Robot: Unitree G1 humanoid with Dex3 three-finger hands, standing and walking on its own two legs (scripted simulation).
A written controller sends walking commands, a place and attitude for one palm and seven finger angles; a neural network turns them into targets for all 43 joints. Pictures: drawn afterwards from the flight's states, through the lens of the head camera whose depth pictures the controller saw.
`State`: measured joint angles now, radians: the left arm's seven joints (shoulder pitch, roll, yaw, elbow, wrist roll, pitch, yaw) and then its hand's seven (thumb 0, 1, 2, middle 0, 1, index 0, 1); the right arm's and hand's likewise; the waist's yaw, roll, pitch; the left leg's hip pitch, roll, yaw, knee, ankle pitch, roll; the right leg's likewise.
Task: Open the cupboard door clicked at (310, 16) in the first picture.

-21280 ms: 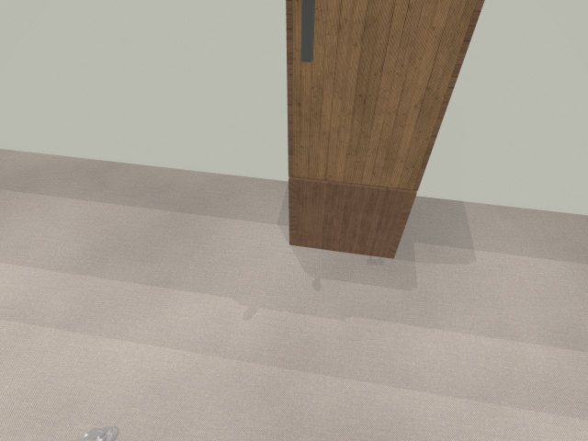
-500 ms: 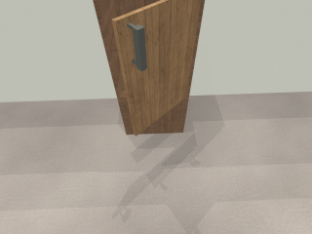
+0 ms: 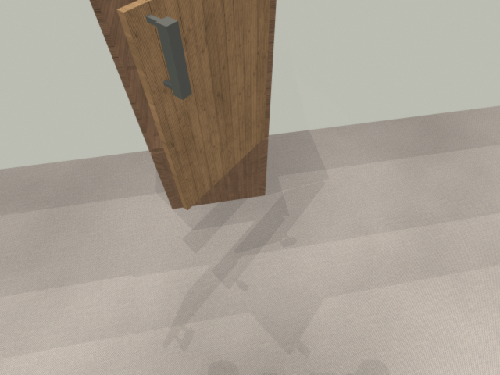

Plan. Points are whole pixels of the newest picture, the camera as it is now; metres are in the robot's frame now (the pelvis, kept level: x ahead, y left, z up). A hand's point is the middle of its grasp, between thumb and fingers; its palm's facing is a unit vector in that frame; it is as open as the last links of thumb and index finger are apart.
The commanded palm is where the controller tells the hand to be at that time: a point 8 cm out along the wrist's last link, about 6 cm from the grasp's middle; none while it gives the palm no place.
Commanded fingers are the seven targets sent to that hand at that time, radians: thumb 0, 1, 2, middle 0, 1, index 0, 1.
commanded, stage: walk to a spot facing it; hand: left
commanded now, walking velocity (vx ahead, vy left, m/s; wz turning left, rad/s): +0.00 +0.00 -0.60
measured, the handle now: (167, 58) +0.62 +0.19 +0.16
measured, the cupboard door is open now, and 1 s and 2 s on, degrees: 42 42 42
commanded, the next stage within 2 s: none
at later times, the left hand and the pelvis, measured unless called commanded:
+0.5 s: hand out of the picture +0.08 +0.18 -0.16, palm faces -0.20 -0.95 -0.25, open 7.4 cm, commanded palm none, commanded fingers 0.00 0.90 0.90 -0.20 -0.30 -0.20 -0.30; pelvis +0.00 -0.01 +0.01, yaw -17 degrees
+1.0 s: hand (196, 343) +0.19 +0.12 -0.17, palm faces -0.57 -0.77 -0.27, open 7.4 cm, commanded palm none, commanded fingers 0.00 0.90 0.90 -0.20 -0.30 -0.20 -0.30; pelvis +0.00 -0.01 +0.00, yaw -36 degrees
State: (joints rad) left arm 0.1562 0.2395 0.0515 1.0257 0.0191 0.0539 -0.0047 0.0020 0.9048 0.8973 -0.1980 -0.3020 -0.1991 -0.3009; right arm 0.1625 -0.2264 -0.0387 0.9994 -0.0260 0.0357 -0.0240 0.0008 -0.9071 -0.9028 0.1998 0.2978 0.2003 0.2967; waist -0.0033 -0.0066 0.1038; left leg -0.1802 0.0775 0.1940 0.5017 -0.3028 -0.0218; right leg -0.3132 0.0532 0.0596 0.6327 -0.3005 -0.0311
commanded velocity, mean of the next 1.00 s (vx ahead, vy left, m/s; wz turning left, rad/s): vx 0.03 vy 0.00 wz -0.60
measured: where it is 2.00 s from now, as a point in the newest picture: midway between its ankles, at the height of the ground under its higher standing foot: outside the picture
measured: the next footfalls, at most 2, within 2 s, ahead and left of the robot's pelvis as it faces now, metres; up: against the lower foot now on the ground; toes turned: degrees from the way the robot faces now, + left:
left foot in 0.56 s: +0.08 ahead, +0.14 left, +0.00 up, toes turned -21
right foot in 0.82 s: -0.03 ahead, -0.15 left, +0.00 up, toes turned -32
